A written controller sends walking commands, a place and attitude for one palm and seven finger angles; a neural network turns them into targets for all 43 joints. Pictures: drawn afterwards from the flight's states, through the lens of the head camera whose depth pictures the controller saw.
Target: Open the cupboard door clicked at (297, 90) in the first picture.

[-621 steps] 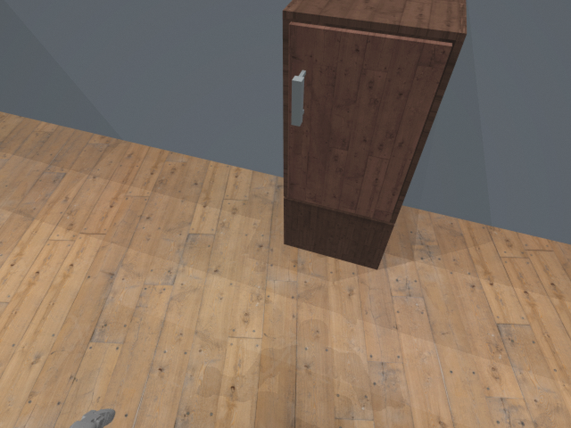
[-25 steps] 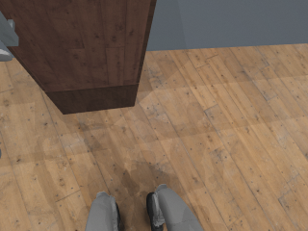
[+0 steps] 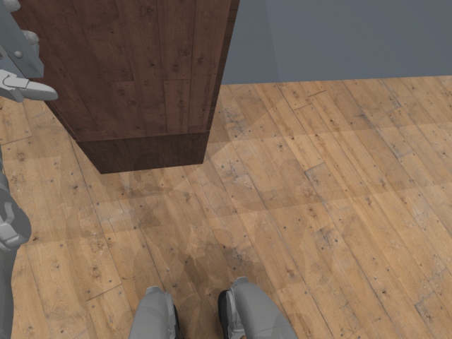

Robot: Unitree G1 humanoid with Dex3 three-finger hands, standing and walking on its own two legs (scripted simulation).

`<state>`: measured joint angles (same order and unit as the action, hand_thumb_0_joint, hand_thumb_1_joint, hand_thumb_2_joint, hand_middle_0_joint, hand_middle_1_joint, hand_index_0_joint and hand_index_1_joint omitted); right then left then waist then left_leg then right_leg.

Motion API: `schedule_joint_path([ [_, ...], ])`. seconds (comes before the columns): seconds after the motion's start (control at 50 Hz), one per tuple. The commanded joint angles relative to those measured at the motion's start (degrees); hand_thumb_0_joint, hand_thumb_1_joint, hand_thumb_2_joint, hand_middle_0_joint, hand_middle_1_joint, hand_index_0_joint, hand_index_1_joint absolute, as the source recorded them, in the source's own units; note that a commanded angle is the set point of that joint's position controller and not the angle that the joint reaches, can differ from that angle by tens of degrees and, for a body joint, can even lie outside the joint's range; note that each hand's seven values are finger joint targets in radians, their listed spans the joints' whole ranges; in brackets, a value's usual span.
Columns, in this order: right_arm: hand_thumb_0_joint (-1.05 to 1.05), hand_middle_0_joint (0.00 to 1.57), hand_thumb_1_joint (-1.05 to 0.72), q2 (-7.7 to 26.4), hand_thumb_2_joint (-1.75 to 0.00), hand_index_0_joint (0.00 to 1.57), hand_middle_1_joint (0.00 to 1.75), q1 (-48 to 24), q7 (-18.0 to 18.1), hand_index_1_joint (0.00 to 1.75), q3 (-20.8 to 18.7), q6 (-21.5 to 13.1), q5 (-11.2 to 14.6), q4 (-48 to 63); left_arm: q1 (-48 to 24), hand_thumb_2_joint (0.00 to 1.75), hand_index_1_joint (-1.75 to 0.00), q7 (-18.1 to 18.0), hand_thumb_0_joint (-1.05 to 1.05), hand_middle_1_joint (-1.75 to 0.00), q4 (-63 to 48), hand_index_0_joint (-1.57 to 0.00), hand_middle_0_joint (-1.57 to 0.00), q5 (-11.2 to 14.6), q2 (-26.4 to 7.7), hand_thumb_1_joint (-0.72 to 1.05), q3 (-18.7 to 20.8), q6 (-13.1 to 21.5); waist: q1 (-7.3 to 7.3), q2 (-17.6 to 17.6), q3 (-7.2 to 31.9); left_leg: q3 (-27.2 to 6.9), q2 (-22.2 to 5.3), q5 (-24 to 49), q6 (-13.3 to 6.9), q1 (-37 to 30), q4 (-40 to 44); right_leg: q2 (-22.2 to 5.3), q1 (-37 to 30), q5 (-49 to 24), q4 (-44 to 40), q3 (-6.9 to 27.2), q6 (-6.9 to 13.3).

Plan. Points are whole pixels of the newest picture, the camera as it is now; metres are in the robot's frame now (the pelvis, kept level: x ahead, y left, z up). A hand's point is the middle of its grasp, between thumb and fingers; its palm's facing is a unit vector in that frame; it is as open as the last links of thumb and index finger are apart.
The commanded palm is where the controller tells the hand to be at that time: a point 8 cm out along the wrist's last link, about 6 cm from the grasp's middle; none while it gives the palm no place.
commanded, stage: slide the fingers in behind the handle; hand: left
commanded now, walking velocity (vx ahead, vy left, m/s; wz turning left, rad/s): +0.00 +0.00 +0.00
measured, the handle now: (14, 29) +0.60 +0.26 +0.07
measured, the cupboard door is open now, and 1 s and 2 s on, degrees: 0 0 20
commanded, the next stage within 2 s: close the thumb around the handle in 0.52 s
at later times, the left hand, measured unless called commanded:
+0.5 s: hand (27, 53) +0.55 +0.23 +0.08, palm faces +0.05 -1.00 -0.02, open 14.1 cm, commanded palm +0.53 +0.26 +0.07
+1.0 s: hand (25, 54) +0.55 +0.24 +0.07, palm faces +0.04 -1.00 +0.00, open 10.0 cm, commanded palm +0.53 +0.26 +0.07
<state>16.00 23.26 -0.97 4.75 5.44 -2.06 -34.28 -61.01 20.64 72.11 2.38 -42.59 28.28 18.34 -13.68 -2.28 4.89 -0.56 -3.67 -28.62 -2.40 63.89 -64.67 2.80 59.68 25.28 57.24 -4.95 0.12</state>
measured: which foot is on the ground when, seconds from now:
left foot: down 0.00-1.00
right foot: down 0.00-1.00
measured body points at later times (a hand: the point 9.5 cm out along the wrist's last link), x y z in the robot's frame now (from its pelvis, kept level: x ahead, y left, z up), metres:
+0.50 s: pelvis +0.00 -0.01 +0.00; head +0.17 +0.03 +0.42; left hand +0.54 +0.29 +0.08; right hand -0.03 -0.27 -0.10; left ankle +0.00 +0.09 -0.65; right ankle +0.01 -0.13 -0.65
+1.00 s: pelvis +0.00 +0.00 +0.00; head +0.17 +0.04 +0.41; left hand +0.54 +0.29 +0.08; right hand -0.03 -0.26 -0.10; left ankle +0.00 +0.09 -0.65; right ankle +0.01 -0.13 -0.65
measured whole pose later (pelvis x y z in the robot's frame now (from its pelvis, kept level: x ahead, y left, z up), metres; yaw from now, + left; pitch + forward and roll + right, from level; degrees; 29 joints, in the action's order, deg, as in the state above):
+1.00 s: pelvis +0.00 +0.00 +0.00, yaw +0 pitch +28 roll -6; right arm 15.9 23.2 -0.7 4.7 4.4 -2.3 -35.5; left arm -62.5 19.5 72.7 2.8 -41.3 27.0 19.1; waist -13.4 -2.5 4.8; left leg -0.8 -3.4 -28.5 -2.3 64.9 -65.5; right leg 2.6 60.7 25.4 58.3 -5.1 0.2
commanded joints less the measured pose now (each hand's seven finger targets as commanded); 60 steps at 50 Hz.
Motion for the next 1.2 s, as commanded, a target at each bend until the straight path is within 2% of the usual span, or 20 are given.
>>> schedule_joint_path([
  [0.0,0.0,0.2,-0.9,11.3,-0.9,0.2,0.3,14.16,0.56,0.3,-4.86,0.01,-0.3,0.0,-25.29,0.3,-1.2,-1.06,0.0,-1.2,-15.85,-0.3,-0.3,0.87,-14.41,-0.5,0.71,5.07,-0.44,-16.46,34.53,-5.63,0.17,35.9,1.51,-35.26,4.99,1.73,-6.63,-20.64,-3.6,1.4,1.22],
  [0.04,0.0,0.2,-0.9,11.19,-0.9,0.2,0.3,14.16,0.3,0.3,-5.07,0.07,-0.31,-0.12,-23.13,0.3,-1.2,-1.48,0.0,-1.2,-15.29,-0.3,-0.3,1.34,-12.13,-0.5,0.12,5.05,-0.43,-13.87,33.52,-5.67,0.03,36.08,1.47,-35.38,5.33,1.88,-7.0,-20.6,-4.18,1.18,1.14],
  [0.1,0.0,0.2,-0.9,11.06,-0.9,0.2,0.3,14.09,0.17,0.3,-5.0,0.33,-0.19,-0.18,-22.37,0.3,-1.2,-2.11,0.0,-1.2,-13.38,-0.3,-0.3,1.41,-10.18,-0.5,-0.83,4.19,-0.28,-13.89,31.66,-5.49,0.23,34.76,1.47,-34.22,5.8,1.84,-6.55,-19.74,-4.43,1.06,1.09],
  [0.12,0.0,0.2,-0.9,11.16,-0.9,0.2,0.3,14.15,0.15,0.3,-5.03,0.34,-0.25,-0.32,-23.19,0.3,-1.2,-2.59,0.0,-1.2,-13.25,-0.3,-0.3,1.34,-10.51,-0.5,-0.51,3.91,-0.87,-12.16,30.9,-5.22,0.31,33.22,1.14,-33.09,5.93,1.86,-7.18,-19.68,-4.77,1.16,0.92],
  [0.16,0.0,0.2,-0.9,11.4,-0.9,0.2,0.3,14.33,0.27,0.3,-4.9,0.28,-0.35,0.27,-22.31,0.3,-1.2,-3.36,0.0,-1.2,-13.17,-0.3,-0.3,0.52,-14.18,-0.5,1.94,4.13,0.02,-11.4,32.08,-4.62,0.7,32.7,0.73,-31.22,5.71,1.88,-9.59,-21.21,-4.37,1.66,1.13],
  [0.28,0.0,0.2,-0.9,11.1,-0.9,0.2,0.3,13.91,0.39,0.3,-4.92,0.01,-0.19,0.1,-21.79,0.3,-1.2,-2.23,0.0,-1.2,-13.16,-0.3,-0.3,1.22,-12.83,-0.5,0.93,5.57,-0.01,-11.18,31.97,-4.26,0.74,31.72,0.79,-30.37,5.7,1.82,-10.66,-21.58,-4.36,1.96,1.07],
  [0.32,0.0,0.2,-0.9,11.1,-0.9,0.2,0.3,13.57,0.48,0.3,-4.72,-0.14,-0.06,-0.04,-22.34,0.3,-1.2,-1.91,0.0,-1.2,-11.63,-0.3,-0.3,1.35,-12.87,-0.5,0.58,5.38,-0.59,-9.99,29.47,-3.7,0.89,28.6,0.37,-27.41,5.73,1.81,-11.28,-20.72,-4.78,2.37,0.86],
  [0.34,0.0,0.2,-0.9,11.29,-0.9,0.2,0.3,13.7,0.61,0.3,-4.77,-0.13,-0.04,0.06,-22.31,0.3,-1.2,-1.88,0.0,-1.2,-12.33,-0.3,-0.3,1.04,-14.58,-0.5,1.48,5.5,-0.19,-10.41,30.32,-3.78,0.86,28.79,0.41,-27.58,5.89,1.71,-11.65,-20.6,-4.56,2.31,0.91],
  [0.38,0.0,0.2,-0.9,11.03,-0.9,0.2,0.3,13.82,0.57,0.3,-4.82,-0.16,-0.15,-0.02,-23.09,0.3,-1.2,-1.77,0.0,-1.2,-13.74,-0.3,-0.3,0.95,-13.41,-0.5,0.59,5.98,0.0,-13.9,32.8,-4.16,0.78,32.0,0.78,-31.15,5.47,1.66,-9.95,-21.48,-3.94,2.12,1.09],
  [0.42,0.0,0.2,-0.9,11.27,-0.9,0.2,0.3,13.85,0.64,0.3,-4.98,-0.14,-0.11,-0.27,-21.94,0.3,-1.2,-1.71,0.0,-1.2,-12.16,-0.3,-0.3,1.36,-13.89,-0.5,1.48,5.65,-0.32,-10.39,31.08,-4.09,0.72,30.63,0.54,-29.36,5.46,1.71,-10.76,-21.32,-4.45,2.14,0.88],
  [0.56,0.0,0.2,-0.9,11.21,-0.9,0.2,0.3,13.49,0.77,0.3,-4.9,-0.28,0.04,0.33,-21.79,0.3,-1.2,-1.22,0.0,-1.2,-13.53,-0.3,-0.3,1.42,-14.75,-0.5,1.83,5.6,0.35,-12.03,32.06,-3.52,1.01,30.48,0.33,-28.36,5.24,1.62,-12.23,-22.65,-4.01,2.63,1.06],
  [0.6,0.0,0.2,-0.9,11.31,-0.9,0.2,0.3,13.32,0.9,0.3,-4.75,-0.32,0.15,-0.09,-22.31,0.3,-1.2,-1.1,0.0,-1.2,-11.97,-0.3,-0.3,1.67,-14.92,-0.5,1.75,5.23,-0.38,-9.83,30.17,-3.34,0.89,28.76,0.16,-26.48,5.05,1.6,-12.19,-21.87,-4.42,2.75,0.74],
  [0.68,0.0,0.2,-0.9,11.42,-0.9,0.2,0.3,13.21,1.19,0.3,-4.55,-0.67,0.07,0.03,-24.96,0.4,-1.22,-0.91,0.0,-1.22,-13.43,-0.32,-0.32,1.31,-17.08,-0.28,2.2,5.68,-0.32,-12.87,32.1,-3.41,0.92,28.62,0.18,-26.81,4.55,1.49,-11.8,-21.63,-3.79,3.1,0.81],
  [0.76,0.0,0.2,-0.9,11.63,-0.9,0.2,0.3,13.23,1.16,0.3,-4.53,-0.8,0.09,-0.09,-23.71,0.49,-1.25,-0.51,0.0,-1.25,-11.36,-0.33,-0.33,1.5,-16.03,-0.05,1.74,5.56,-0.61,-11.82,31.32,-4.02,0.8,29.24,0.24,-27.67,4.29,1.69,-9.64,-20.46,-3.55,2.55,1.05],
  [0.88,0.0,0.2,-0.9,11.64,-0.9,0.2,0.3,13.71,1.07,0.3,-4.62,-0.83,-0.08,-0.8,-26.8,0.64,-1.28,-0.69,0.0,-1.28,-12.74,-0.36,-0.36,1.34,-12.76,0.28,-1.1,4.8,-1.38,-14.9,32.71,-5.83,0.22,31.75,1.25,-33.01,4.79,1.62,-4.66,-17.87,-3.4,1.3,1.06],
  [0.92,0.0,0.2,-0.9,11.59,-0.9,0.2,0.3,13.87,0.98,0.3,-4.7,-0.9,-0.15,-0.91,-25.81,0.68,-1.3,-1.2,0.0,-1.3,-11.33,-0.36,-0.36,1.55,-11.51,0.4,-1.24,4.31,-1.55,-12.86,31.76,-5.78,0.29,30.76,1.08,-32.17,4.88,1.69,-4.97,-17.57,-3.88,1.25,0.92],
  [1.02,0.0,0.2,-0.9,11.54,-0.9,0.2,0.3,14.12,0.81,0.3,-4.46,-0.95,-0.5,-0.31,-24.76,0.8,-1.33,-2.62,0.0,-1.33,-13.08,-0.38,-0.38,0.42,-15.84,0.68,1.97,4.72,0.23,-14.1,33.89,-5.34,0.37,32.18,1.26,-31.78,4.94,1.64,-7.51,-19.15,-3.33,1.36,1.18],
  [1.04,0.0,0.2,-0.9,11.32,-0.9,0.2,0.3,13.92,0.65,0.3,-4.42,-0.91,-0.44,-0.25,-24.96,0.83,-1.33,-2.69,0.0,-1.33,-12.91,-0.39,-0.39,0.34,-14.15,0.73,0.6,4.66,-0.42,-13.57,33.0,-5.28,0.43,31.97,1.16,-31.34,4.99,1.71,-7.47,-19.39,-3.43,1.33,1.06],
  [1.12,0.0,0.2,-0.9,11.51,-0.9,0.2,0.3,13.71,0.74,0.3,-4.16,-0.73,-0.16,-0.04,-24.09,0.9,-1.35,-2.52,0.0,-1.35,-10.3,-0.4,-0.4,0.54,-15.08,0.9,1.06,4.3,-0.75,-10.61,29.49,-4.53,0.59,27.38,0.53,-26.64,5.38,1.82,-8.87,-17.94,-4.03,1.7,0.86],
  [1.18,0.0,0.2,-0.9,11.59,-0.9,0.2,0.3,14.03,0.79,0.3,-4.47,-0.82,-0.28,0.1,-24.52,0.9,-1.35,-2.38,0.0,-1.35,-13.21,-0.4,-0.4,0.5,-16.83,0.9,2.47,5.24,0.16,-13.57,33.65,-4.74,0.58,30.48,0.9,-29.88,5.11,1.77,-9.17,-19.59,-3.44,1.76,1.07],
])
